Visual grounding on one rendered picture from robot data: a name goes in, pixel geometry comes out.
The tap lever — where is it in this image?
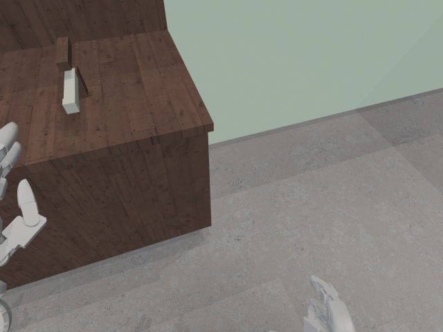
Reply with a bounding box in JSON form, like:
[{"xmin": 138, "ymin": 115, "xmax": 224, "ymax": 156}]
[{"xmin": 62, "ymin": 68, "xmax": 80, "ymax": 114}]

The left robot hand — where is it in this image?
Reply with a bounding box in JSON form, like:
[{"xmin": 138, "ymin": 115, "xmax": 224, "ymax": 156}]
[{"xmin": 0, "ymin": 122, "xmax": 46, "ymax": 267}]

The right robot hand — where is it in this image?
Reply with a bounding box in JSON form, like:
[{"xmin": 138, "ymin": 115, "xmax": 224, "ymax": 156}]
[{"xmin": 304, "ymin": 275, "xmax": 356, "ymax": 332}]

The counter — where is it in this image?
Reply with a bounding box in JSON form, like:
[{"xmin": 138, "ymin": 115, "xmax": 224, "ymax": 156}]
[{"xmin": 0, "ymin": 0, "xmax": 214, "ymax": 290}]

